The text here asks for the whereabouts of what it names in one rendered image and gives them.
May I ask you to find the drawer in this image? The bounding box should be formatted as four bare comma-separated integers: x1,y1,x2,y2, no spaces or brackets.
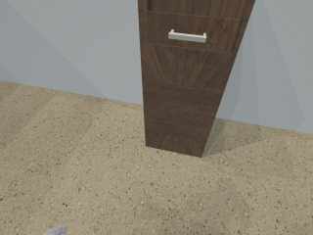
144,10,242,53

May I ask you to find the handle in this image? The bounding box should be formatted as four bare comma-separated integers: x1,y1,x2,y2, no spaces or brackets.
168,29,206,43

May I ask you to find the robot left hand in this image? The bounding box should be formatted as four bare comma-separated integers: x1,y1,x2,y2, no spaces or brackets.
43,225,68,235

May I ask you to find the cabinet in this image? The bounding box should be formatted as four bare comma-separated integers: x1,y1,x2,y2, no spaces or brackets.
137,0,255,158

